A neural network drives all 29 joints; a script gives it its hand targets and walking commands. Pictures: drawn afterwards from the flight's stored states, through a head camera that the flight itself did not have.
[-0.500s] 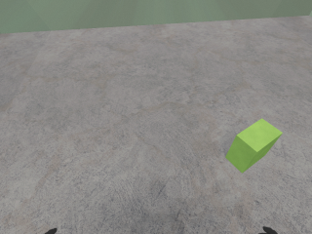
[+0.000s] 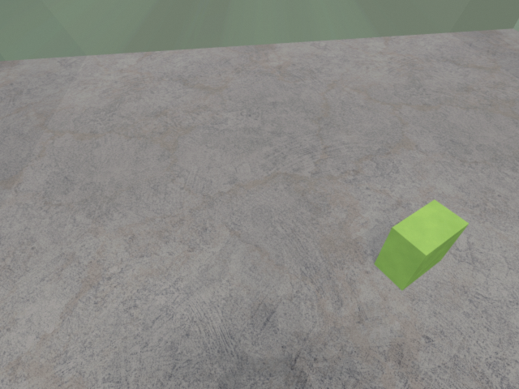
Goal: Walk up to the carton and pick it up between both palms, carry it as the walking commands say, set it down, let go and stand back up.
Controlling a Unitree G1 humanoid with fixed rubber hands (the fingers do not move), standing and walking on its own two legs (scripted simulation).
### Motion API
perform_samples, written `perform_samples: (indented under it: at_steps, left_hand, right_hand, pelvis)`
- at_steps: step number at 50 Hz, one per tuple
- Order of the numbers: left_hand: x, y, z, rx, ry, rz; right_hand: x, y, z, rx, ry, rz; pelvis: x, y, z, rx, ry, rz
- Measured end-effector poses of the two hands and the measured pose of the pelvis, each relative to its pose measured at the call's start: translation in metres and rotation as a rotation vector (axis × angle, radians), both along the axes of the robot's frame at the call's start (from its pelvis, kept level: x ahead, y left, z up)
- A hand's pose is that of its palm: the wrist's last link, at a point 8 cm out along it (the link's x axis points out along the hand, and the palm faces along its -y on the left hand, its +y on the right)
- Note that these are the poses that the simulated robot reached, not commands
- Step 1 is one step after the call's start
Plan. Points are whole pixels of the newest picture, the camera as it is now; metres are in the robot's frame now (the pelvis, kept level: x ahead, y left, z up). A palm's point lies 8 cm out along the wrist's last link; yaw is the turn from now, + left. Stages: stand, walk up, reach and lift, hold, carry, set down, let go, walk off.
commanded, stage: stand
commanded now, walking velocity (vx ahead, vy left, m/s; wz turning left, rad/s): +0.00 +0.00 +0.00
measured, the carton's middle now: (418, 245) +0.80 -0.68 -0.65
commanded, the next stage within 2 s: walk up in 0.46 s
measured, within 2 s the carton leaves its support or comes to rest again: neither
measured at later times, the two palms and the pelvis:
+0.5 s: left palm out of the picture +0.11 +0.31 -0.10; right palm out of the picture +0.09 -0.31 -0.11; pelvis +0.00 +0.00 +0.00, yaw +0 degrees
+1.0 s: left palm out of the picture +0.13 +0.20 -0.12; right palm out of the picture +0.03 -0.36 -0.17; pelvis +0.02 -0.07 -0.02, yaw -11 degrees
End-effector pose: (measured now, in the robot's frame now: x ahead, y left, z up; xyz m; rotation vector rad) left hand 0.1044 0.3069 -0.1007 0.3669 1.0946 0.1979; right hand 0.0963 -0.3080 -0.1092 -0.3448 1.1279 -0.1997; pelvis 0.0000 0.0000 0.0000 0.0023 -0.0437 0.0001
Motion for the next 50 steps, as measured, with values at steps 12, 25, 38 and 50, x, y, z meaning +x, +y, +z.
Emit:
perform_samples:
  at_steps: [12,25,38,50]
  left_hand:
    - [-0.002,-0.001,0.0,0.002,0.015,0.005]
    - [0.001,-0.001,0.0,0.005,0.018,0.007]
    - [-0.002,-0.007,-0.012,-0.01,0.081,0.003]
    - [0.029,-0.106,-0.022,-0.077,0.114,-0.119]
  right_hand:
    - [-0.003,-0.004,0.0,-0.003,0.018,-0.009]
    - [-0.002,-0.005,0.0,-0.004,0.025,-0.012]
    - [-0.006,-0.008,-0.01,-0.006,0.007,-0.086]
    - [-0.071,-0.05,-0.06,0.098,0.116,-0.257]
  pelvis:
    - [0.002,-0.002,0.001,0.0,0.002,0.0]
    - [0.005,-0.003,0.001,-0.001,0.003,-0.001]
    - [0.005,-0.005,-0.007,0.01,0.012,-0.057]
    - [0.02,-0.07,-0.025,0.001,0.026,-0.195]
